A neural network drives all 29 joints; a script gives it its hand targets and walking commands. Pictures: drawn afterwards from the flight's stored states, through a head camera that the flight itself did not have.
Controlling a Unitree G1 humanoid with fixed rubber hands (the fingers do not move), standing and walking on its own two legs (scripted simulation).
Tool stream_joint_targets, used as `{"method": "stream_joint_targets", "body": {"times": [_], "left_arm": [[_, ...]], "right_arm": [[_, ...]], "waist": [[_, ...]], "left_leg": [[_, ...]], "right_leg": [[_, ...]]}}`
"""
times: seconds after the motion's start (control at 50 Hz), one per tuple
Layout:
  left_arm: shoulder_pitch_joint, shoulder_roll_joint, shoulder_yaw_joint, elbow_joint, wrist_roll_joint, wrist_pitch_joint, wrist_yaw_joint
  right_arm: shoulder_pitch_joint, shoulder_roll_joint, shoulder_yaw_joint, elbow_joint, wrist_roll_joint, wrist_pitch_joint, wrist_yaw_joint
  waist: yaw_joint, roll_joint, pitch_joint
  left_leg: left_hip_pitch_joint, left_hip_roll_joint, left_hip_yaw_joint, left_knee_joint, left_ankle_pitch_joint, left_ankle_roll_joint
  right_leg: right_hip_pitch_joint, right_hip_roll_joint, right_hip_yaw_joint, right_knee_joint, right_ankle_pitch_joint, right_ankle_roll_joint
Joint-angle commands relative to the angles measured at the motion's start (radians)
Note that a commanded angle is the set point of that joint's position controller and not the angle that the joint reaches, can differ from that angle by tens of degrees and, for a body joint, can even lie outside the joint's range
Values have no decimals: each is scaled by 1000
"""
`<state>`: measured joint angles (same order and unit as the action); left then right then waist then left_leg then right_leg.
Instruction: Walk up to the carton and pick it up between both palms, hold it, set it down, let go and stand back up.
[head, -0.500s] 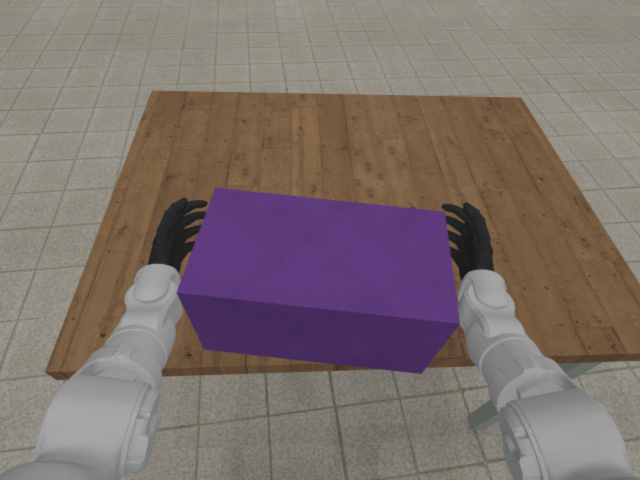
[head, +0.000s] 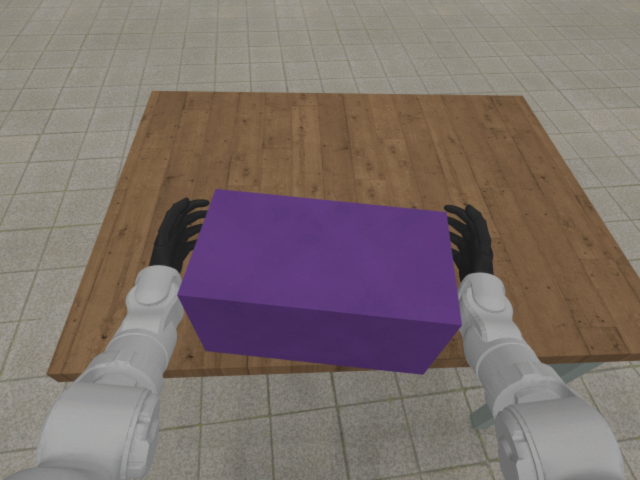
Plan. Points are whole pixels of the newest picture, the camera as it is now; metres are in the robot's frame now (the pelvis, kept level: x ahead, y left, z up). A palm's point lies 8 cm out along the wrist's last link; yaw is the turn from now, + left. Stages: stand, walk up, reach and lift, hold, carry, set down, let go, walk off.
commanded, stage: reach and lift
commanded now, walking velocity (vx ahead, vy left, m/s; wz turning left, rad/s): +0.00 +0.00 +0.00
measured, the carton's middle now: (321, 284) +0.38 +0.03 +0.01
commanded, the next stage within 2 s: none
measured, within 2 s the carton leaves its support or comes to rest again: leaves its support in 0.72 s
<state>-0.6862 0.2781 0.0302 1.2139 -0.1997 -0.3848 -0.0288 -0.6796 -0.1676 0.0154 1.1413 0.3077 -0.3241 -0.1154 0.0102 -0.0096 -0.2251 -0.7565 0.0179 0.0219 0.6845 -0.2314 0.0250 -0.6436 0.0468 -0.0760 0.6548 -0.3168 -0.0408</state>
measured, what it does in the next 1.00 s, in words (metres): stands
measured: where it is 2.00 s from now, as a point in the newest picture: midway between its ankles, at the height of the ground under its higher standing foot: outside the picture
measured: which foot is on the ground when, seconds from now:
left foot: down 0.00-1.00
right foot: down 0.00-1.00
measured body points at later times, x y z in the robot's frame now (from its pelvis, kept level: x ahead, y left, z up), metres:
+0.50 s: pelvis +0.01 +0.00 +0.01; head +0.06 +0.02 +0.46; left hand +0.40 +0.23 +0.04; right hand +0.41 -0.17 +0.05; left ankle +0.05 +0.10 -0.71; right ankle -0.01 -0.09 -0.71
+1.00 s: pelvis +0.02 +0.00 +0.03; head +0.07 +0.01 +0.47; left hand +0.38 +0.23 +0.05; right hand +0.40 -0.17 +0.06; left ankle +0.05 +0.10 -0.71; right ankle -0.01 -0.09 -0.71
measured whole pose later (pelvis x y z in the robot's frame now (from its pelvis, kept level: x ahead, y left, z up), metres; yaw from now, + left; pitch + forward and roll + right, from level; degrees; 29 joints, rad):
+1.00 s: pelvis +0.02 +0.00 +0.03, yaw +1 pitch +15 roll -1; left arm -0.53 0.21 0.08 1.09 -0.07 -0.56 -0.03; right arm -0.50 -0.10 -0.20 1.02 0.02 -0.53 -0.08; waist 0.04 -0.02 -0.15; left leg -0.53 0.01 0.01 0.39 -0.12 0.02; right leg -0.40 0.05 -0.08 0.33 -0.19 -0.04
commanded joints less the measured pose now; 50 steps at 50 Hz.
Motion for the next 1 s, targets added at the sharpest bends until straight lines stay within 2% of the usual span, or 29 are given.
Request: {"method": "stream_joint_targets", "body": {"times": [0.0, 0.08, 0.12, 0.18, 0.22, 0.26, 0.28, 0.32, 0.36, 0.4, 0.42, 0.44, 0.52, 0.54, 0.56, 0.6, 0.66, 0.68, 0.7, 0.72, 0.78, 0.86, 0.9, 0.92, 0.94, 0.98], "left_arm": [[-379, 5, -3, -154, 30, -48, -1], [-388, -7, -3, -148, 27, -59, -1], [-382, -14, -18, -141, 32, -60, -1], [-384, -9, 1, -160, 41, -64, 7], [-368, -42, 6, -162, 42, -65, -2], [-379, -86, -3, -162, 62, -70, -18], [-378, -86, -1, -184, 69, -78, -17], [-412, -170, -29, -174, 90, -84, -33], [-420, -368, -92, -156, 117, -101, -77], [-420, -542, -138, -126, 155, -127, -120], [-423, -588, -145, -117, 176, -141, -133], [-427, -604, -149, -117, 191, -153, -139], [-428, -646, -178, -160, 206, -179, -132], [-449, -658, -199, -203, 195, -187, -125], [-443, -664, -200, -222, 203, -196, -120], [-464, -686, -218, -254, 190, -218, -113], [-420, -694, -230, -293, 211, -232, -107], [-435, -695, -226, -306, 212, -236, -106], [-449, -704, -238, -322, 208, -246, -105], [-445, -689, -235, -329, 215, -246, -102], [-454, -681, -236, -364, 216, -257, -99], [-423, -669, -227, -355, 247, -246, -96], [-465, -673, -244, -391, 233, -241, -90], [-474, -670, -252, -414, 224, -246, -86], [-460, -666, -255, -411, 227, -237, -88], [-482, -659, -266, -431, 214, -226, -85]], "right_arm": [[-369, 16, 24, -142, -41, -33, 32], [-389, 30, 22, -155, -59, -38, 37], [-369, 24, 12, -132, -65, -36, 42], [-376, 26, 4, -148, -75, -49, 37], [-367, 73, 24, -143, -73, -44, 39], [-371, 114, 17, -151, -100, -45, 47], [-359, 124, 10, -156, -113, -52, 49], [-383, 208, 13, -160, -160, -64, 71], [-375, 412, 60, -157, -213, -77, 108], [-378, 580, 96, -165, -279, -101, 158], [-372, 617, 110, -181, -309, -108, 171], [-366, 633, 116, -185, -327, -110, 179], [-339, 655, 141, -218, -347, -122, 194], [-345, 656, 141, -236, -344, -129, 197], [-344, 657, 151, -251, -352, -141, 202], [-362, 654, 169, -290, -370, -171, 208], [-329, 656, 184, -292, -383, -205, 214], [-339, 639, 172, -301, -394, -217, 216], [-356, 647, 187, -316, -392, -237, 216], [-343, 639, 182, -296, -403, -239, 218], [-367, 645, 197, -352, -415, -271, 215], [-343, 655, 200, -317, -419, -285, 208], [-358, 644, 189, -316, -432, -292, 205], [-362, 653, 207, -334, -423, -298, 204], [-353, 654, 208, -325, -426, -291, 199], [-361, 651, 229, -336, -408, -278, 192]], "waist": [[11, 70, -465], [17, 47, -464], [4, 59, -452], [13, 67, -472], [17, 41, -445], [6, 50, -453], [13, 61, -460], [12, 69, -447], [-1, 61, -425], [8, 73, -392], [-2, 73, -375], [2, 75, -361], [5, 77, -365], [-6, 94, -400], [6, 92, -404], [7, 85, -443], [3, 78, -454], [8, 72, -451], [15, 72, -459], [14, 66, -451], [22, 42, -481], [28, 46, -454], [16, 45, -482], [26, 42, -489], [16, 38, -494], [22, 41, -500]], "left_leg": [[605, 20, -51, -9, 424, -57], [588, 22, -50, -21, 404, -50], [600, 28, -55, -21, 404, -54], [614, 29, -56, -13, 455, -61], [595, 24, -52, -20, 451, -53], [595, 25, -52, -32, 426, -51], [603, 22, -50, -32, 446, -54], [633, 23, -50, -33, 473, -62], [671, 23, -56, -44, 487, -63], [686, 25, -58, -66, 486, -69], [692, 24, -60, -78, 495, -66], [686, 23, -50, -86, 502, -67], [689, 30, -52, -121, 518, -76], [708, 34, -56, -123, 547, -82], [724, 33, -52, -125, 567, -88], [732, 36, -51, -134, 606, -93], [786, 39, -57, -140, 672, -107], [797, 43, -57, -150, 668, -113], [805, 40, -46, -152, 686, -115], [797, 36, -45, -158, 682, -112], [772, 35, -39, -188, 656, -99], [738, 27, -24, -218, 613, -93], [759, 30, -22, -235, 593, -97], [757, 23, -16, -228, 616, -92], [756, 24, -18, -231, 610, -92], [738, 19, -17, -236, 609, -90]], "right_leg": [[-27, -46, 39, -154, 168, 46], [2, -47, 39, -157, 149, 47], [-7, -48, 40, -162, 143, 41], [-7, -43, 37, -160, 175, 40], [13, -48, 43, -162, 188, 45], [19, -51, 36, -166, 172, 45], [29, -52, 40, -166, 183, 43], [8, -48, 27, -177, 181, 35], [29, -53, 28, -197, 213, 37], [65, -48, 18, -209, 229, 30], [86, -50, 22, -220, 246, 31], [101, -53, 27, -231, 260, 32], [124, -51, 34, -262, 263, 25], [128, -48, 29, -266, 276, 21], [124, -46, 29, -275, 281, 22], [148, -43, 23, -286, 316, 22], [165, -38, 22, -304, 369, 22], [149, -35, 17, -318, 339, 18], [171, -37, 9, -326, 362, 22], [175, -38, 13, -331, 361, 25], [235, -42, 14, -340, 394, 36], [292, -50, 23, -347, 408, 45], [284, -46, 14, -359, 373, 43], [292, -50, 23, -360, 400, 45], [307, -51, 23, -366, 407, 47], [334, -53, 29, -359, 434, 52]]}}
